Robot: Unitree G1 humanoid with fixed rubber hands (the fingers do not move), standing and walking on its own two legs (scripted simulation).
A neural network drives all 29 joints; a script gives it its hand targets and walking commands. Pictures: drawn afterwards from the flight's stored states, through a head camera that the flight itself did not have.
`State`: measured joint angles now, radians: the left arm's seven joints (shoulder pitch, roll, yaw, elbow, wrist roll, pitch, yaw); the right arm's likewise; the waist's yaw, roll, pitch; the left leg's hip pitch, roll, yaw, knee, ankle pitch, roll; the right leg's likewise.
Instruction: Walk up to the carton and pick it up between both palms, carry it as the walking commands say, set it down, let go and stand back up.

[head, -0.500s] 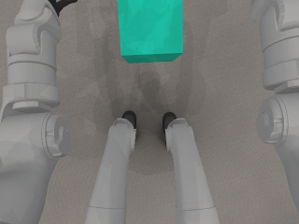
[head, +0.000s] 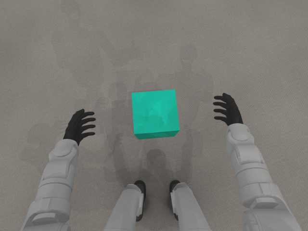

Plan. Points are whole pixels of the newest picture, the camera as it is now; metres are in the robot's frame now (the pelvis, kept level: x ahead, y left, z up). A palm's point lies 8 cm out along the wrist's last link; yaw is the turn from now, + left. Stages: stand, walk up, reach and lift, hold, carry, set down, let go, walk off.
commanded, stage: let go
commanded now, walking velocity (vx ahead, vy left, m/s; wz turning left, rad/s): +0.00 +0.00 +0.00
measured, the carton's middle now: (155, 116) +0.50 +0.01 -0.59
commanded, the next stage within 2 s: stand in 0.96 s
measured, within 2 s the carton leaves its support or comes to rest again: neither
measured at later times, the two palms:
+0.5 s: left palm (52, 222) +0.16 +0.22 -0.02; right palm (279, 216) +0.17 -0.24 -0.02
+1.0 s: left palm (46, 226) +0.16 +0.22 -0.02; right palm out of the picture +0.14 -0.24 -0.03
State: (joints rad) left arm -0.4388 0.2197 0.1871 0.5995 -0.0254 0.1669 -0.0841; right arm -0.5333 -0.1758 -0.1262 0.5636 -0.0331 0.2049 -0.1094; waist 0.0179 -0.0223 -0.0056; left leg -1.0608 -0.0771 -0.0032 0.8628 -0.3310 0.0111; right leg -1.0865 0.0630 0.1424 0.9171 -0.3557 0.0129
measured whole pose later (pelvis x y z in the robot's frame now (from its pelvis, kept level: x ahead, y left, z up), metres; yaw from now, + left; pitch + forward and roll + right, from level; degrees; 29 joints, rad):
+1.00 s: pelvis -0.01 +0.00 +0.05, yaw -2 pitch -4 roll +2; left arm 0.20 0.19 0.04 0.42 -0.02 0.24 -0.03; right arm 0.23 -0.22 -0.05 0.43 -0.05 0.15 0.08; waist 0.02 0.01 0.10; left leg -0.24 -0.06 0.00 0.59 -0.29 0.02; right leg -0.27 0.06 0.15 0.65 -0.31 0.00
